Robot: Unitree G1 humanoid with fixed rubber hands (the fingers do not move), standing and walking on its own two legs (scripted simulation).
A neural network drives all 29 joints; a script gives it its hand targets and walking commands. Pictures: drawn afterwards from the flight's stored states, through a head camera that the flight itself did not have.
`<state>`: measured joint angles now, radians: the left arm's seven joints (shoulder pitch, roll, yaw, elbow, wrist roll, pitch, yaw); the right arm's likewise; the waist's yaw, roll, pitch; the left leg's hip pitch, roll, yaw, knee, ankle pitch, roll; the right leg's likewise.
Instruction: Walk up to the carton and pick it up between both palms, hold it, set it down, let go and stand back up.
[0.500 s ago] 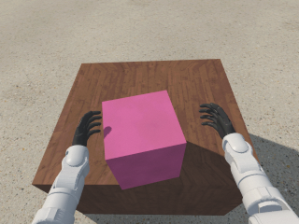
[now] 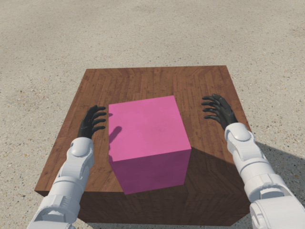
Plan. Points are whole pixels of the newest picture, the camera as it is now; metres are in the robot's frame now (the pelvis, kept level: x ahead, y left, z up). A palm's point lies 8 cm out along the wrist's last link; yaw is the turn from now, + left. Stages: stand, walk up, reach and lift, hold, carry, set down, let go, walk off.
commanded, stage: reach and lift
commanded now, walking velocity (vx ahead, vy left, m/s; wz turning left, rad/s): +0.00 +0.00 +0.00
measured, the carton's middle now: (148, 146) +0.39 +0.08 -0.07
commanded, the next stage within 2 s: none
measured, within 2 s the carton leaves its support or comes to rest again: neither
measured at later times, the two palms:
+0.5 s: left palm (83, 107) +0.40 +0.25 +0.10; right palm (215, 96) +0.47 -0.11 +0.09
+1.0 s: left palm (92, 135) +0.38 +0.25 -0.01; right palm (214, 118) +0.48 -0.13 -0.01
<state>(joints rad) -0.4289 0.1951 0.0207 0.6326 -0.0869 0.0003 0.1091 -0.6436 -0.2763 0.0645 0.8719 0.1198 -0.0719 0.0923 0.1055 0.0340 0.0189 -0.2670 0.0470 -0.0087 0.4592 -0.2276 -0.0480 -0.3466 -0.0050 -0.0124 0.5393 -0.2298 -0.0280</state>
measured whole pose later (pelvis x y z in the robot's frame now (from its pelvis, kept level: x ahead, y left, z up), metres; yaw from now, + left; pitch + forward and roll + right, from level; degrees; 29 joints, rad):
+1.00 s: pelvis +0.02 +0.00 -0.02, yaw +0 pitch +26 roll +1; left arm -0.73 0.19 0.03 1.29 -0.15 -0.42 0.09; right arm -0.93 -0.31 0.15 1.40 0.29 -0.38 0.07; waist 0.18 0.02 -0.23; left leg -0.77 0.06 -0.01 0.54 -0.23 -0.05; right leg -0.82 0.01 -0.01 0.56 -0.20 -0.02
